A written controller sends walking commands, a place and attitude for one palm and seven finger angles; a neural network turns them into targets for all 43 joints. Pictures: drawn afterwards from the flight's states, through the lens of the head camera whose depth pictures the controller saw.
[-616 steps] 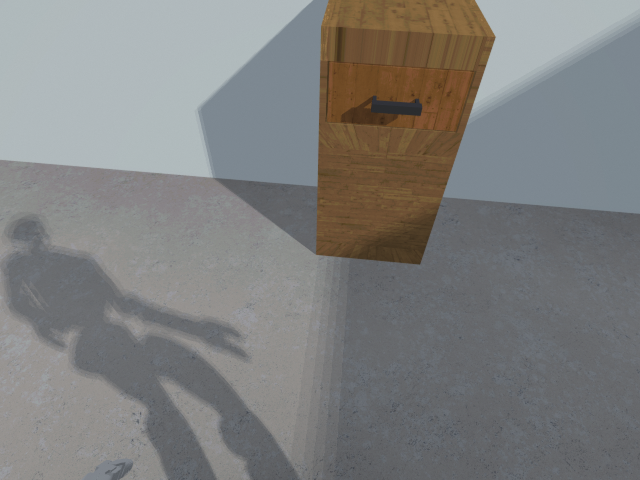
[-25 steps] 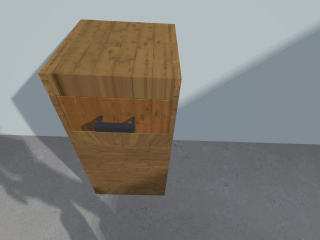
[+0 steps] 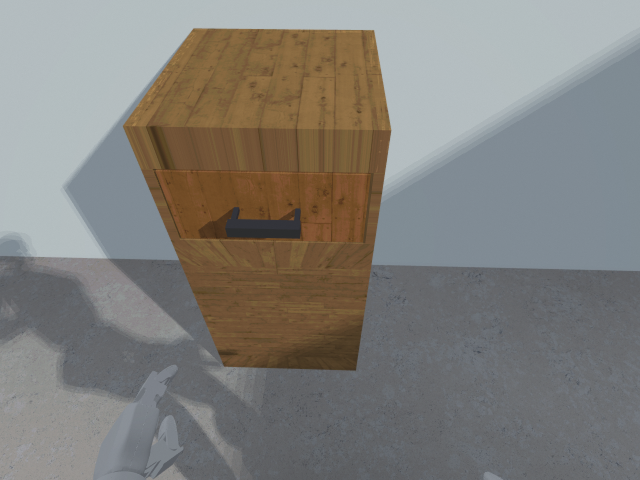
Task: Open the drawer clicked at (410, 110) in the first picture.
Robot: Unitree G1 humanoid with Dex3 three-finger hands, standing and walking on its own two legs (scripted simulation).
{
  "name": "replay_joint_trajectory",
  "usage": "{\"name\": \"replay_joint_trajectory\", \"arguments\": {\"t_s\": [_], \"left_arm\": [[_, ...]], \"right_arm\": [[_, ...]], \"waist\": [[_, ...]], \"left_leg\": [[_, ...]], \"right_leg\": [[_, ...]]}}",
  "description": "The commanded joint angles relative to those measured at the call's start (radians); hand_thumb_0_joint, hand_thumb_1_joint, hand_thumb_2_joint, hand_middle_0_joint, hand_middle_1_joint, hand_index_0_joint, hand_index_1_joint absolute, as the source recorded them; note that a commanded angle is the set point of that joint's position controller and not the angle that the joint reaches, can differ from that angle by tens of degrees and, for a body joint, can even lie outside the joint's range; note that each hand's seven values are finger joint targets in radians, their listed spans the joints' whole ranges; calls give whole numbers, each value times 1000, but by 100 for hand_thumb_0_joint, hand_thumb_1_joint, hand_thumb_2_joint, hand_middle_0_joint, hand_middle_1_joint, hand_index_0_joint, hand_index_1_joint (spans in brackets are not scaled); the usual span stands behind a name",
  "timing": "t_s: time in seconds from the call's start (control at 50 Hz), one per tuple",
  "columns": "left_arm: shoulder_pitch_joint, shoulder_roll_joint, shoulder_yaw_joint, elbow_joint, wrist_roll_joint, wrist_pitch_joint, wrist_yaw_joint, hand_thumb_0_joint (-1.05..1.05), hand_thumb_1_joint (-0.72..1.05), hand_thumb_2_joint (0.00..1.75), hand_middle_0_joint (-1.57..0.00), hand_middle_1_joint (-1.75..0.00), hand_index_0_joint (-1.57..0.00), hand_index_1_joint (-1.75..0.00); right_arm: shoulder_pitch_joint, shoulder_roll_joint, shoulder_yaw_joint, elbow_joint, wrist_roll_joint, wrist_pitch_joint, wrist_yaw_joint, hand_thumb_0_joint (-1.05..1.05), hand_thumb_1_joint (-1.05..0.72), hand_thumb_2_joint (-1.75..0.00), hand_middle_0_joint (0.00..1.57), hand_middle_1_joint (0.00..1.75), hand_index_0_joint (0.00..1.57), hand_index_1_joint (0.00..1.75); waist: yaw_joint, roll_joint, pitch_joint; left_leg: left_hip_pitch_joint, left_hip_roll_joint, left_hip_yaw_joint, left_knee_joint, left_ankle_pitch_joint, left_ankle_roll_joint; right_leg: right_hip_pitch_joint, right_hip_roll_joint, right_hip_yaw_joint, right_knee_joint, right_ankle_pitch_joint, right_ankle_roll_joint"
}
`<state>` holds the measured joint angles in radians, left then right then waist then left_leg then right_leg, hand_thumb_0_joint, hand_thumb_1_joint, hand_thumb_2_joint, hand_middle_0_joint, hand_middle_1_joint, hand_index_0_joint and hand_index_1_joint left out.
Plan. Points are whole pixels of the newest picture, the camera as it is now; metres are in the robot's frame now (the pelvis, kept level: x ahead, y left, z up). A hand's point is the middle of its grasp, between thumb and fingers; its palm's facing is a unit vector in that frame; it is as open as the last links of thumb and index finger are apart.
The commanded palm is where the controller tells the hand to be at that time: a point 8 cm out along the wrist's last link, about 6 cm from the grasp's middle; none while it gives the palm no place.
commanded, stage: raise the hand with hooked fingers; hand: left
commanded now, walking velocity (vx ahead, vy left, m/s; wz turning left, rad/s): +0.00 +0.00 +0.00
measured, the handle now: (265, 220) +0.57 +0.14 -0.04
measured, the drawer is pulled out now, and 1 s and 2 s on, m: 0.00 0.00 0.00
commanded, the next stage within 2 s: move the hooked fingers above the handle in 1.72 s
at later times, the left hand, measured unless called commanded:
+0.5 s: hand (163, 380) +0.24 +0.22 -0.01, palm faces +0.19 -0.09 -0.98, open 10.1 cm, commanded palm +0.21 +0.22 +0.04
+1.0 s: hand (167, 287) +0.35 +0.23 +0.04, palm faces +0.12 -0.11 -0.99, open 12.9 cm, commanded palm +0.32 +0.23 +0.10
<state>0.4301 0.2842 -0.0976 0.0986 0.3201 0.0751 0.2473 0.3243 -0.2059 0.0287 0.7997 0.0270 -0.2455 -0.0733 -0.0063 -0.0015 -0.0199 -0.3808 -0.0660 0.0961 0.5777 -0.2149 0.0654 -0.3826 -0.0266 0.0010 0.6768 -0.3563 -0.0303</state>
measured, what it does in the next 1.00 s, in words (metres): shifts its weight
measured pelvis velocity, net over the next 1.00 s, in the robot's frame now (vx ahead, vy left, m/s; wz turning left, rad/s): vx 0.08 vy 0.00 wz -0.04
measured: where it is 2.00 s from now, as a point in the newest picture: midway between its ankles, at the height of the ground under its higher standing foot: outside the picture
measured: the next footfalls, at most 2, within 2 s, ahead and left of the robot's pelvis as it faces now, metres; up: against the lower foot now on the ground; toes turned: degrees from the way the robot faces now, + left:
none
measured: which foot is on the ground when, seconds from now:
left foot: down 0.00-1.00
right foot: down 0.00-1.00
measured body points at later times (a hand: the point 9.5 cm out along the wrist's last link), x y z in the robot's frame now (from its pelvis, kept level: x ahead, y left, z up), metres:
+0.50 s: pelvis +0.00 -0.01 -0.04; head +0.02 -0.03 +0.41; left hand +0.23 +0.22 +0.04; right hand +0.24 -0.22 -0.11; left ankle +0.06 +0.07 -0.72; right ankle +0.04 -0.11 -0.72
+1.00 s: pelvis +0.08 +0.00 -0.01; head +0.11 -0.03 +0.44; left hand +0.34 +0.23 +0.10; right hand +0.27 -0.24 -0.11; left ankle +0.06 +0.07 -0.72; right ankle +0.04 -0.11 -0.72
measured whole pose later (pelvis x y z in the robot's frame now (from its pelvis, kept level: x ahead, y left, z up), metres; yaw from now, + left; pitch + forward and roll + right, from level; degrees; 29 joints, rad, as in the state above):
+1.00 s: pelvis +0.08 +0.00 -0.01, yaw -2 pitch +8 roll -1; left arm 0.17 0.40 -0.06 -0.07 0.98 0.11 0.31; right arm 0.11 -0.26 -0.03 0.59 -0.03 0.14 -0.01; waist 0.08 0.06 -0.08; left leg -0.45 -0.10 -0.02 0.70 -0.38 0.08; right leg -0.42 0.06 0.07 0.69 -0.41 -0.02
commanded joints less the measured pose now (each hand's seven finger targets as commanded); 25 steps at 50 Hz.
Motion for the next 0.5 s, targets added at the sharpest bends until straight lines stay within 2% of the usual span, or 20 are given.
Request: {"name": "replay_joint_trajectory", "arguments": {"t_s": [0.0,0.02,0.04,0.06,0.08,0.1,0.14,0.16,0.18,0.2,0.22,0.24,0.26,0.28,0.32,0.34,0.36,0.38,0.44,0.48], "left_arm": [[-131,111,43,-55,363,-42,124,0,67,80,-22,-45,-22,-45],[-22,116,59,60,441,-43,146,0,64,79,-22,-47,-22,-47],[13,62,12,117,497,-55,155,0,62,78,-22,-48,-22,-48],[37,68,40,137,556,-77,163,0,60,77,-22,-50,-22,-50],[28,63,33,115,608,-92,171,0,57,76,-22,-51,-22,-51],[34,91,62,89,650,-97,186,0,55,75,-22,-53,-22,-53],[-80,128,79,14,719,-100,210,0,50,73,-23,-55,-23,-55],[-132,151,93,-46,750,-105,224,0,48,72,-23,-57,-23,-57],[-174,170,99,-96,771,-103,240,0,46,71,-23,-58,-23,-58],[-226,181,97,-141,795,-104,258,0,43,70,-23,-60,-23,-60],[-299,204,105,-208,814,-114,278,0,41,69,-24,-62,-24,-62],[-361,238,127,-260,836,-128,301,0,39,68,-24,-63,-24,-63],[-451,271,141,-343,849,-146,323,0,36,67,-24,-64,-24,-64],[-466,256,133,-366,843,-157,340,0,34,66,-24,-66,-24,-66],[-440,230,114,-387,798,-173,351,0,29,64,-24,-69,-24,-69],[-435,229,111,-377,777,-168,353,0,27,63,-25,-70,-25,-70],[-406,207,93,-351,754,-149,347,0,25,62,-25,-72,-25,-72],[-393,197,84,-306,736,-123,342,0,22,61,-25,-74,-25,-74],[-347,188,62,-187,708,-2,293,0,15,58,-25,-78,-25,-78],[-306,168,33,-150,690,71,229,0,11,56,-26,-81,-26,-81]], "right_arm": [[-174,-184,-66,-268,-57,-9,9,0,-90,-90,20,30,20,30],[-207,-167,-67,-295,-66,23,12,0,-90,-90,20,30,20,30],[-235,-164,-64,-318,-62,55,18,0,-90,-90,20,30,20,30],[-238,-159,-76,-332,-53,85,30,0,-90,-90,20,30,20,30],[-267,-156,-75,-358,-51,118,41,0,-90,-90,20,30,20,30],[-285,-153,-75,-381,-50,151,48,0,-90,-90,20,30,20,30],[-320,-146,-71,-410,-50,202,59,0,-90,-90,20,30,20,30],[-331,-139,-74,-423,-50,216,60,0,-90,-90,20,30,20,30],[-352,-133,-72,-440,-54,228,59,0,-90,-90,20,30,20,30],[-360,-128,-74,-446,-57,236,57,0,-90,-90,20,30,20,30],[-361,-125,-76,-450,-67,241,56,0,-90,-90,20,30,20,30],[-365,-122,-78,-443,-82,248,54,0,-90,-90,20,30,20,30],[-367,-120,-81,-433,-98,253,49,0,-90,-90,20,30,20,30],[-373,-115,-80,-433,-108,256,44,0,-90,-90,20,30,20,30],[-363,-116,-77,-429,-108,247,35,0,-90,-90,20,30,20,30],[-362,-120,-74,-426,-106,246,33,0,-90,-90,20,30,20,30],[-368,-118,-70,-423,-100,247,31,0,-90,-90,20,30,20,30],[-368,-121,-66,-419,-91,250,27,0,-90,-90,20,30,20,30],[-378,-127,-52,-410,-67,278,23,0,-90,-90,20,30,20,30],[-385,-132,-43,-414,-46,302,21,0,-90,-90,20,30,20,30]], "waist": [[15,-53,-38],[42,-189,19],[49,-283,65],[83,-318,34],[107,-308,-7],[134,-291,-51],[143,-233,-109],[149,-175,-133],[146,-88,-136],[135,9,-149],[120,79,-188],[107,116,-226],[90,115,-267],[73,111,-283],[48,119,-303],[36,117,-303],[26,91,-274],[18,106,-234],[35,50,-179],[57,-17,-164]], "left_leg": [[-79,52,-159,-8,-282,-49],[-167,42,-146,13,-352,-49],[-220,24,-122,43,-352,-47],[-225,13,-110,59,-318,-48],[-242,4,-97,75,-282,-52],[-248,0,-91,89,-240,-51],[-271,-8,-98,105,-231,-45],[-274,-14,-102,108,-264,-42],[-270,-13,-108,102,-321,-40],[-236,-13,-119,111,-356,-35],[-188,-10,-135,135,-365,-30],[-134,-5,-151,176,-351,-28],[-102,-3,-173,230,-331,-26],[-69,2,-177,265,-312,-22],[-39,-1,-173,297,-283,-17],[-38,5,-189,285,-293,-16],[-48,7,-205,267,-319,-16],[-83,11,-204,223,-344,-15],[-125,22,-218,106,-379,-28],[-115,26,-210,67,-287,-28]], "right_leg": [[-231,67,15,-70,-228,-26],[-281,62,54,-100,-364,-23],[-307,57,93,-124,-449,-23],[-282,57,142,-136,-464,-34],[-255,58,155,-110,-437,-41],[-222,57,164,-92,-376,-48],[-207,50,189,-65,-348,-51],[-205,50,202,-61,-398,-51],[-228,51,206,-54,-455,-54],[-263,58,199,-37,-470,-59],[-293,62,188,-16,-450,-59],[-339,68,189,5,-421,-61],[-389,69,202,22,-420,-57],[-419,67,206,21,-398,-57],[-426,72,222,13,-366,-60],[-420,74,202,26,-343,-57],[-426,77,194,15,-364,-51],[-389,79,153,27,-312,-49],[-285,82,113,3,-242,-43],[-199,85,111,-23,-163,-46]]}}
